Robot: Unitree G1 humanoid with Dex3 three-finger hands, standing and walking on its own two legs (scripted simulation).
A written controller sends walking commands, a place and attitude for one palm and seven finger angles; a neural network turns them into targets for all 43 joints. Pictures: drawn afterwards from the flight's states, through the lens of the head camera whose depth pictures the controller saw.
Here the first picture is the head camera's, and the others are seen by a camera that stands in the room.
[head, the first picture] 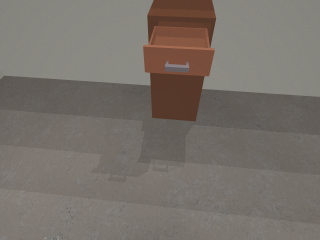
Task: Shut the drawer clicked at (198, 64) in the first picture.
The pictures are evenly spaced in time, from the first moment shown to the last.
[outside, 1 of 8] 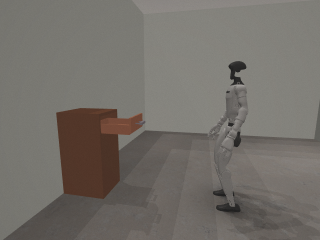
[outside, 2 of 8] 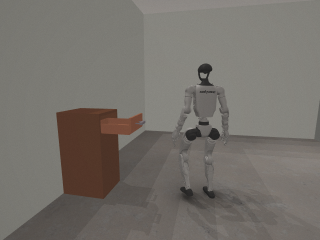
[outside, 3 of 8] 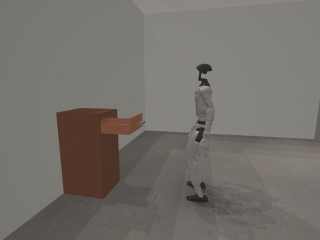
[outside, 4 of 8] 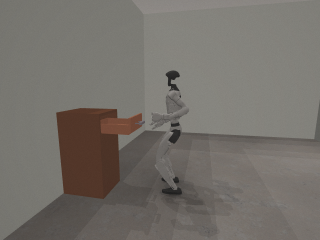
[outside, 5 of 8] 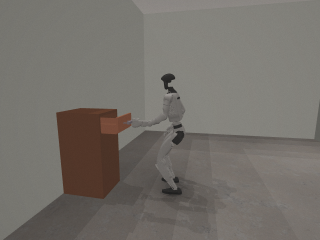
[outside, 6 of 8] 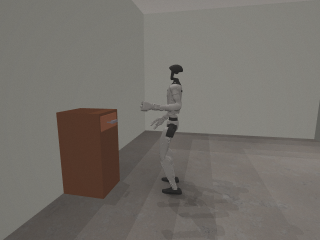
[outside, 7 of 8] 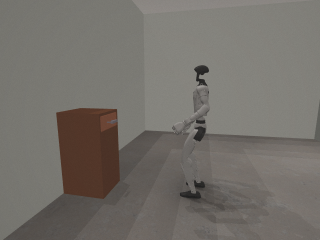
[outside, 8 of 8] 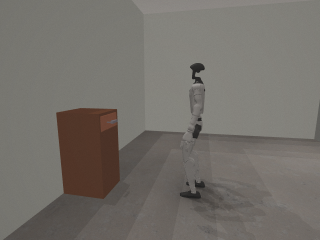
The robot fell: no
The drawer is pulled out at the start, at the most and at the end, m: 0.30 0.30 0.00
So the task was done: yes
